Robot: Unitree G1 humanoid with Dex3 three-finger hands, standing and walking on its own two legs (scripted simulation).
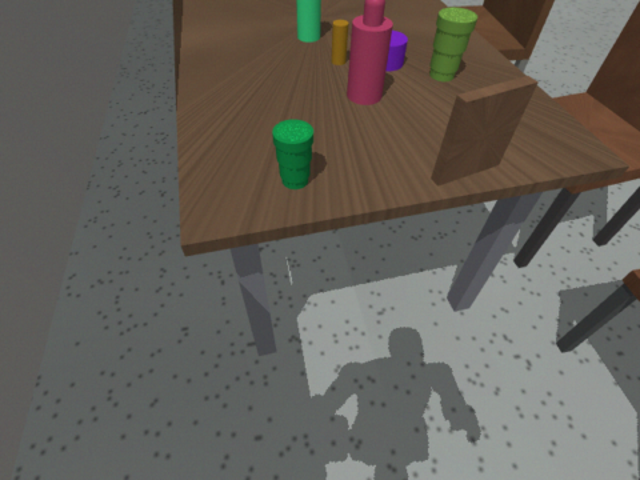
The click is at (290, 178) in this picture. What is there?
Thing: tapered cup
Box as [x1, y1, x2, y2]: [272, 119, 312, 188]
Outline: 285,120 278,123 273,128 272,132 273,141 276,147 276,156 279,163 280,176 285,186 289,188 300,188 307,183 307,178 309,175 312,128 308,123 301,120
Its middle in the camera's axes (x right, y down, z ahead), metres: -0.04 -0.15 +0.73
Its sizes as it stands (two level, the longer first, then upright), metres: 0.072 0.072 0.116
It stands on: a support 0.73 m high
